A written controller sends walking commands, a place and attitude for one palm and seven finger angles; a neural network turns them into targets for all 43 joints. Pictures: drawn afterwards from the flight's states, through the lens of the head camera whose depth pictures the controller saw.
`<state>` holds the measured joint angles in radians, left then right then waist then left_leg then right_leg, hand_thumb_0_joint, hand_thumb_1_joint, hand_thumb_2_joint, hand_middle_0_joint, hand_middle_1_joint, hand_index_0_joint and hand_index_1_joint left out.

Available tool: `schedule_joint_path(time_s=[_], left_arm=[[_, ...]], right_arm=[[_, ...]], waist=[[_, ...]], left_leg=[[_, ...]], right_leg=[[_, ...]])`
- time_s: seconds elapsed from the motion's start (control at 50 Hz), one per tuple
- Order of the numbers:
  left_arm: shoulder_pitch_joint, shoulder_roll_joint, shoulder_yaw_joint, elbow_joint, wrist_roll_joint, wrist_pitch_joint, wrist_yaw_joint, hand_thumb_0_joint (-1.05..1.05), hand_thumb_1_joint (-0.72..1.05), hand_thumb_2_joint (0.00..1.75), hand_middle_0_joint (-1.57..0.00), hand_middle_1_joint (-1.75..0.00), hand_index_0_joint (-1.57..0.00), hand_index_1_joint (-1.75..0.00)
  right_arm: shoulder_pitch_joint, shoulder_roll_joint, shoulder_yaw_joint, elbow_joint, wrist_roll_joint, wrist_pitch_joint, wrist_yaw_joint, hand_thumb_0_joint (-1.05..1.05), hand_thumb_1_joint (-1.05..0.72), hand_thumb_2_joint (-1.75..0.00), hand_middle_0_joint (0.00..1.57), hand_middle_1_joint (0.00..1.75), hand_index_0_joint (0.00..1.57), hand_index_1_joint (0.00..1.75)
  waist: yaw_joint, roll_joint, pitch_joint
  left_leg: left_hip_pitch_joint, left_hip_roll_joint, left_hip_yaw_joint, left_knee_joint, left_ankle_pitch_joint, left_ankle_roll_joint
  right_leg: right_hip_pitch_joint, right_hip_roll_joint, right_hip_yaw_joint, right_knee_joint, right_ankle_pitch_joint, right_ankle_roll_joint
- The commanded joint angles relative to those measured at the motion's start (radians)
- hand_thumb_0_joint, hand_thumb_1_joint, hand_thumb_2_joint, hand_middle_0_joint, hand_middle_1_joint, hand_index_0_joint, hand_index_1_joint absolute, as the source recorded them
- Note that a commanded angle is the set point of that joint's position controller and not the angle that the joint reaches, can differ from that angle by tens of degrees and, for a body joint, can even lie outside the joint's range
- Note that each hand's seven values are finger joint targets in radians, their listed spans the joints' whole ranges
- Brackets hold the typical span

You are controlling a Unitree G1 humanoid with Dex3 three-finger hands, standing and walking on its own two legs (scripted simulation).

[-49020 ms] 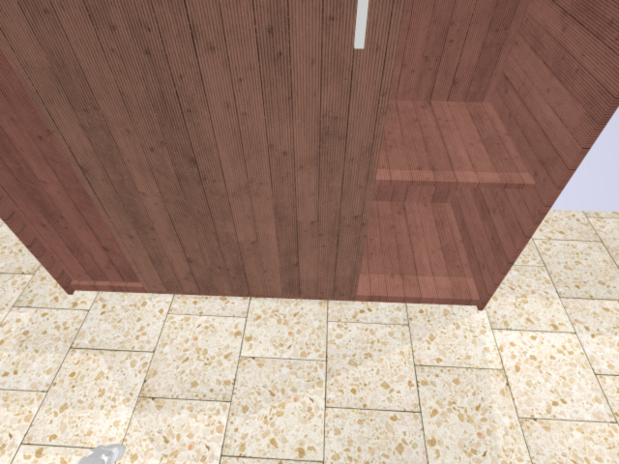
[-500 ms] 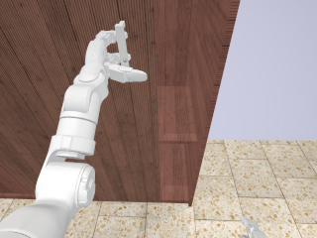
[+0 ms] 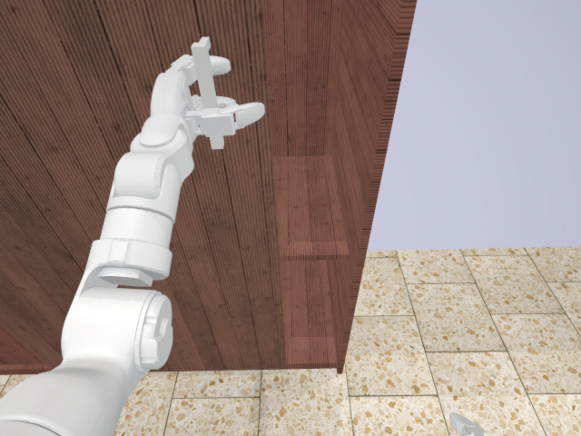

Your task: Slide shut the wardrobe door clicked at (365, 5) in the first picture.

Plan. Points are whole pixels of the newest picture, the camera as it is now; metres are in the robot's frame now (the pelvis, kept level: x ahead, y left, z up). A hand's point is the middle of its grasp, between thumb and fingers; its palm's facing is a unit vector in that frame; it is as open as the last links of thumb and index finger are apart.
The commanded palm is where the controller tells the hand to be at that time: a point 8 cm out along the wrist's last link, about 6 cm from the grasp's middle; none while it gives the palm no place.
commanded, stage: grip the handle and tug to test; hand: left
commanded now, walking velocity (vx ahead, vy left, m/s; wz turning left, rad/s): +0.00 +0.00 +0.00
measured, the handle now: (211, 95) +0.50 +0.13 +0.26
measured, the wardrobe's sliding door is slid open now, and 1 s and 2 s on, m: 0.17 0.17 0.17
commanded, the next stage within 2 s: tug the door sideways, standing still in 1.02 s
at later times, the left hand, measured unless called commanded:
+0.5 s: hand (222, 106) +0.44 +0.10 +0.27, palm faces +0.07 -1.00 +0.01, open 5.5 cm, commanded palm +0.42 +0.15 +0.26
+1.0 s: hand (223, 109) +0.44 +0.10 +0.27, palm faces +0.05 -1.00 +0.01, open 5.8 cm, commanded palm +0.39 +0.15 +0.26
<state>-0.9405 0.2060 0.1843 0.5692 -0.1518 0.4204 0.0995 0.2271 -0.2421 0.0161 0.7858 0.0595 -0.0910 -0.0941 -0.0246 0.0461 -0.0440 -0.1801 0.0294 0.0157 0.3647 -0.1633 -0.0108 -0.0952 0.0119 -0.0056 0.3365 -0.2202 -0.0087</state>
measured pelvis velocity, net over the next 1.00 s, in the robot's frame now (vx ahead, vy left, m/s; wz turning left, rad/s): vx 0.03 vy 0.00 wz -0.03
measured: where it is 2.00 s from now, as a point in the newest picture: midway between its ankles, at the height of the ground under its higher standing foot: outside the picture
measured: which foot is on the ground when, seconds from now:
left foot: down 0.00-1.00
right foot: down 0.00-1.00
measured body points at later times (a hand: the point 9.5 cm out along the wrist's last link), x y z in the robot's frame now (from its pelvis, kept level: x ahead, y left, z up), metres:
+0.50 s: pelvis +0.01 +0.00 +0.00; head -0.02 -0.02 +0.45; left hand +0.43 +0.16 +0.27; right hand +0.14 -0.25 -0.11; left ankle +0.02 +0.13 -0.75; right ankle -0.02 -0.11 -0.75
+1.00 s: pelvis +0.03 +0.00 +0.00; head +0.01 -0.03 +0.45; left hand +0.43 +0.15 +0.27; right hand +0.19 -0.25 -0.10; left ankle +0.02 +0.13 -0.75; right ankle -0.02 -0.11 -0.75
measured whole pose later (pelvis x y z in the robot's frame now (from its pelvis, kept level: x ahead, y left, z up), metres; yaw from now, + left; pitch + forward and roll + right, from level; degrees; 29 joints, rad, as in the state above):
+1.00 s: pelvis +0.03 +0.00 +0.00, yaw -2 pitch +0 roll +0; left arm -0.71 0.20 0.21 0.17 -0.17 0.57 0.09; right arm 0.16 -0.24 0.02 0.71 0.06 -0.03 -0.06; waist -0.02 0.06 -0.07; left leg -0.14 0.03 0.04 0.36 -0.21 -0.01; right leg -0.07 0.01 0.02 0.34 -0.26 -0.01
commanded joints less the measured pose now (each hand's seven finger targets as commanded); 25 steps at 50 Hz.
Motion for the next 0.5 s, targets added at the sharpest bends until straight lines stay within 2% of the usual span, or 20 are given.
schedule_joint_path(time_s=[0.0, 0.04, 0.06, 0.08, 0.1, 0.14, 0.16, 0.18, 0.22, 0.26, 0.32, 0.36, 0.38, 0.42, 0.46, 0.48], left_arm=[[-0.56, 0.151, 0.017, -0.204, -0.002, -0.068, -0.006, 0.0, 0.48, 0.72, -0.41, -1.34, -0.41, -1.34], [-0.542, 0.17, 0.035, -0.214, -0.004, -0.069, -0.009, 0.0, 0.57, 0.76, -0.42, -1.35, -0.42, -1.35], [-0.521, 0.179, 0.038, -0.202, -0.003, -0.068, -0.01, 0.0, 0.62, 0.78, -0.42, -1.36, -0.42, -1.36], [-0.544, 0.162, 0.028, -0.223, -0.009, -0.073, -0.012, 0.0, 0.67, 0.8, -0.43, -1.37, -0.43, -1.37], [-0.531, 0.174, 0.039, -0.246, -0.01, -0.077, -0.013, 0.0, 0.71, 0.82, -0.43, -1.37, -0.43, -1.37], [-0.511, 0.192, 0.055, -0.236, -0.015, -0.072, -0.019, 0.0, 0.81, 0.86, -0.44, -1.39, -0.44, -1.39], [-0.501, 0.204, 0.059, -0.239, -0.013, -0.072, -0.021, 0.0, 0.85, 0.88, -0.44, -1.39, -0.44, -1.39], [-0.511, 0.188, 0.051, -0.24, -0.017, -0.071, -0.023, 0.0, 0.9, 0.9, -0.45, -1.4, -0.45, -1.4], [-0.498, 0.177, 0.044, -0.264, -0.017, -0.073, -0.025, 0.0, 0.9, 0.9, -0.45, -1.4, -0.45, -1.4], [-0.491, 0.194, 0.052, -0.247, -0.015, -0.064, -0.022, 0.0, 0.9, 0.9, -0.45, -1.4, -0.45, -1.4], [-0.514, 0.179, 0.043, -0.259, -0.013, -0.06, -0.021, 0.0, 0.9, 0.9, -0.45, -1.4, -0.45, -1.4], [-0.486, 0.181, 0.044, -0.278, -0.011, -0.054, -0.02, 0.0, 0.9, 0.9, -0.45, -1.4, -0.45, -1.4], [-0.51, 0.156, 0.024, -0.307, -0.012, -0.056, -0.019, 0.0, 0.9, 0.9, -0.45, -1.4, -0.45, -1.4], [-0.498, 0.138, 0.016, -0.307, -0.014, -0.048, -0.017, 0.0, 0.9, 0.9, -0.45, -1.4, -0.45, -1.4], [-0.484, 0.167, 0.035, -0.31, -0.011, -0.042, -0.015, 0.0, 0.9, 0.9, -0.45, -1.4, -0.45, -1.4], [-0.492, 0.149, 0.024, -0.32, -0.012, -0.041, -0.014, 0.0, 0.9, 0.9, -0.45, -1.4, -0.45, -1.4]], right_arm=[[-0.107, -0.118, -0.033, -0.137, -0.003, -0.052, -0.007, 0.0, -0.9, -0.9, 0.2, 0.3, 0.2, 0.3], [-0.107, -0.121, -0.036, -0.141, -0.005, -0.055, -0.007, 0.0, -0.9, -0.9, 0.2, 0.3, 0.2, 0.3], [-0.106, -0.124, -0.036, -0.139, -0.005, -0.051, -0.008, 0.0, -0.9, -0.9, 0.2, 0.3, 0.2, 0.3], [-0.106, -0.12, -0.034, -0.143, -0.005, -0.055, -0.005, 0.0, -0.9, -0.9, 0.2, 0.3, 0.2, 0.3], [-0.109, -0.12, -0.037, -0.146, -0.005, -0.057, -0.006, 0.0, -0.9, -0.9, 0.2, 0.3, 0.2, 0.3], [-0.109, -0.123, -0.036, -0.147, -0.005, -0.054, -0.007, 0.0, -0.9, -0.9, 0.2, 0.3, 0.2, 0.3], [-0.109, -0.126, -0.037, -0.146, -0.006, -0.05, -0.006, 0.0, -0.9, -0.9, 0.2, 0.3, 0.2, 0.3], [-0.115, -0.122, -0.034, -0.15, -0.002, -0.052, -0.006, 0.0, -0.9, -0.9, 0.2, 0.3, 0.2, 0.3], [-0.119, -0.12, -0.036, -0.157, -0.002, -0.054, -0.006, 0.0, -0.9, -0.9, 0.2, 0.3, 0.2, 0.3], [-0.116, -0.124, -0.035, -0.148, -0.004, -0.05, -0.007, 0.0, -0.9, -0.9, 0.2, 0.3, 0.2, 0.3], [-0.114, -0.122, -0.036, -0.149, -0.004, -0.052, -0.008, 0.0, -0.9, -0.9, 0.2, 0.3, 0.2, 0.3], [-0.12, -0.123, -0.036, -0.154, -0.005, -0.047, -0.005, 0.0, -0.9, -0.9, 0.2, 0.3, 0.2, 0.3], [-0.125, -0.117, -0.035, -0.159, -0.002, -0.049, -0.003, 0.0, -0.9, -0.9, 0.2, 0.3, 0.2, 0.3], [-0.126, -0.116, -0.035, -0.158, -0.002, -0.05, -0.002, 0.0, -0.9, -0.9, 0.2, 0.3, 0.2, 0.3], [-0.127, -0.122, -0.037, -0.154, -0.005, -0.044, -0.003, 0.0, -0.9, -0.9, 0.2, 0.3, 0.2, 0.3], [-0.131, -0.117, -0.034, -0.162, -0.003, -0.043, -0.001, 0.0, -0.9, -0.9, 0.2, 0.3, 0.2, 0.3]], waist=[[-0.004, -0.084, -0.259], [0.003, -0.092, -0.287], [0.01, -0.085, -0.278], [0.003, -0.084, -0.277], [0.008, -0.086, -0.301], [0.012, -0.101, -0.3], [0.019, -0.087, -0.302], [0.011, -0.086, -0.284], [0.013, -0.101, -0.3], [0.016, -0.083, -0.275], [0.004, -0.105, -0.291], [0.018, -0.074, -0.306], [0.009, -0.059, -0.308], [0.008, -0.083, -0.308], [0.016, -0.082, -0.318], [0.013, -0.089, -0.308]], left_leg=[[0.173, -0.034, 0.009, -0.005, 0.2, 0.037], [0.179, -0.037, 0.013, 0.001, 0.224, 0.04], [0.173, -0.038, 0.012, -0.001, 0.219, 0.039], [0.173, -0.037, 0.01, -0.003, 0.223, 0.039], [0.187, -0.036, 0.012, 0.002, 0.237, 0.041], [0.175, -0.039, 0.016, 0.005, 0.249, 0.042], [0.171, -0.04, 0.016, 0.0, 0.244, 0.039], [0.168, -0.039, 0.018, 0.0, 0.232, 0.041], [0.183, -0.037, 0.016, 0.001, 0.245, 0.042], [0.177, -0.037, 0.018, -0.001, 0.229, 0.04], [0.188, -0.036, 0.017, 0.006, 0.247, 0.042], [0.192, -0.039, 0.018, 0.007, 0.268, 0.039], [0.201, -0.037, 0.017, 0.008, 0.278, 0.038], [0.209, -0.037, 0.013, 0.013, 0.29, 0.039], [0.208, -0.039, 0.017, 0.014, 0.298, 0.038], [0.202, -0.038, 0.014, 0.012, 0.303, 0.039]], right_leg=[[-0.03, 0.033, -0.019, -0.048, 0.242, -0.011], [-0.011, 0.032, -0.017, -0.042, 0.275, -0.011], [-0.007, 0.034, -0.017, -0.046, 0.262, -0.013], [-0.009, 0.031, -0.019, -0.044, 0.275, -0.011], [-0.001, 0.033, -0.016, -0.039, 0.29, -0.012], [0.011, 0.032, -0.015, -0.035, 0.319, -0.01], [0.023, 0.032, -0.017, -0.037, 0.307, -0.012], [0.008, 0.031, -0.015, -0.042, 0.298, -0.009], [0.01, 0.034, -0.017, -0.038, 0.309, -0.01], [0.0, 0.035, -0.017, -0.046, 0.285, -0.01], [-0.004, 0.034, -0.017, -0.04, 0.311, -0.008], [0.014, 0.035, -0.018, -0.034, 0.326, -0.012], [0.01, 0.033, -0.018, -0.031, 0.339, -0.013], [0.004, 0.036, -0.021, -0.027, 0.349, -0.013], [0.019, 0.036, -0.02, -0.027, 0.356, -0.013], [0.019, 0.034, -0.022, -0.024, 0.367, -0.013]])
